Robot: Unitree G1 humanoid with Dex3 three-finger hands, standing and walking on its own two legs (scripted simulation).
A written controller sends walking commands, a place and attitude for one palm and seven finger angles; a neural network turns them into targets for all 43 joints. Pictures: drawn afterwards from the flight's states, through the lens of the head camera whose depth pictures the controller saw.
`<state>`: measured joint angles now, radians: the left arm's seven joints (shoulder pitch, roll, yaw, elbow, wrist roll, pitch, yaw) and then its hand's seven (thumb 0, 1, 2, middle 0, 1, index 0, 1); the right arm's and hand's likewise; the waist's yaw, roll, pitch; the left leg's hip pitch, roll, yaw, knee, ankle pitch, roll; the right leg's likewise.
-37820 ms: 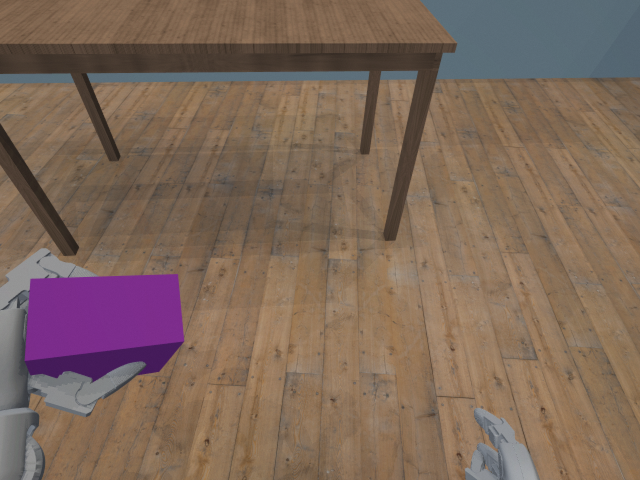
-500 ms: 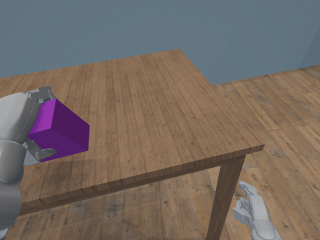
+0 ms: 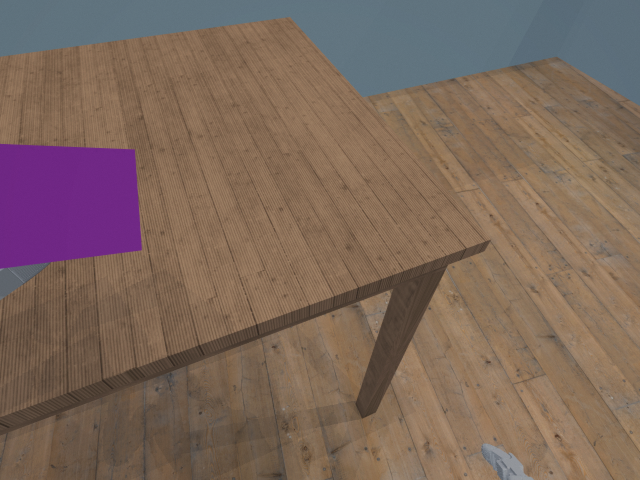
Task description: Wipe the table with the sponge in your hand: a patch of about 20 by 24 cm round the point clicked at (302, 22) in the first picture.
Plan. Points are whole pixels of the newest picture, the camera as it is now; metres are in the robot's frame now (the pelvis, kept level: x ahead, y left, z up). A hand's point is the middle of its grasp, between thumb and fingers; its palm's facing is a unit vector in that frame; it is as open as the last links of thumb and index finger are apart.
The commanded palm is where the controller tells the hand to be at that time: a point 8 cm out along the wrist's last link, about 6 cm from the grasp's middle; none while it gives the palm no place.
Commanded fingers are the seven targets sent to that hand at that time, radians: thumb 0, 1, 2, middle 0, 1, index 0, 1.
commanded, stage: step back with the hand held close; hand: left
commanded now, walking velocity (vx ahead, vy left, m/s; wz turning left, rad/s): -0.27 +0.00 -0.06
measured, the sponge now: (46, 196) +0.26 +0.21 +0.28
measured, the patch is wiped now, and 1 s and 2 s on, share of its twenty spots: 0.90 0.90 0.90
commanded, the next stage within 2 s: stop stepping back and stand still in 0.78 s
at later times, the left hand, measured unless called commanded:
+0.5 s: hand out of the picture +0.15 +0.21 +0.29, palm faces +0.45 -0.83 -0.33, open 10.0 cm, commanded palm +0.08 +0.28 +0.31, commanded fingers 0.00 0.10 1.30 -1.20 -1.60 -1.20 -1.60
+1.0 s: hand out of the picture -0.01 +0.13 +0.29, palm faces +0.35 -0.81 -0.47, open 10.0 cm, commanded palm -0.05 +0.22 +0.31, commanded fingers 0.00 0.10 1.30 -1.20 -1.60 -1.20 -1.60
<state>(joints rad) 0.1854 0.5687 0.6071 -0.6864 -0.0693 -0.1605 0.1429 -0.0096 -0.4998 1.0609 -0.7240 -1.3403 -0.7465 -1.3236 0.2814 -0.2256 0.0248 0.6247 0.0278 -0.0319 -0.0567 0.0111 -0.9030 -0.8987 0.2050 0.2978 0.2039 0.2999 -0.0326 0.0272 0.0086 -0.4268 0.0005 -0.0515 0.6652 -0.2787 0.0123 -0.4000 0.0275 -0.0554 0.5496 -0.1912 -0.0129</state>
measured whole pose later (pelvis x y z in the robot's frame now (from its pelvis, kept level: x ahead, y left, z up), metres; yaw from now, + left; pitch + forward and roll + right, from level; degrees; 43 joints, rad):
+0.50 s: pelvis -0.07 -0.01 -0.01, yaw +2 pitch +2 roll -1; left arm 0.20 0.48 0.49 -0.79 -0.08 -0.15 0.11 -0.01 -0.50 1.06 -0.72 -1.34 -0.75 -1.33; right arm 0.15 -0.19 0.05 0.57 0.04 -0.03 -0.05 0.01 -0.90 -0.90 0.21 0.30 0.21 0.30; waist -0.04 -0.04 0.00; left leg -0.46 0.03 0.02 0.86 -0.42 -0.01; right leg -0.46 0.00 -0.02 0.64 -0.22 0.00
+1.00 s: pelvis -0.22 -0.06 +0.00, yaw -2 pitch +1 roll +1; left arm 0.34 0.54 0.53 -0.84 -0.09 -0.18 0.11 -0.01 -0.50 1.06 -0.73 -1.34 -0.75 -1.32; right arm 0.20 -0.21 0.00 0.57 0.05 -0.02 -0.04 0.01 -0.90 -0.90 0.20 0.30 0.20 0.30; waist -0.05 -0.03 0.02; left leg -0.43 0.04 0.03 0.95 -0.44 -0.02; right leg -0.45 0.02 0.01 0.59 -0.15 -0.03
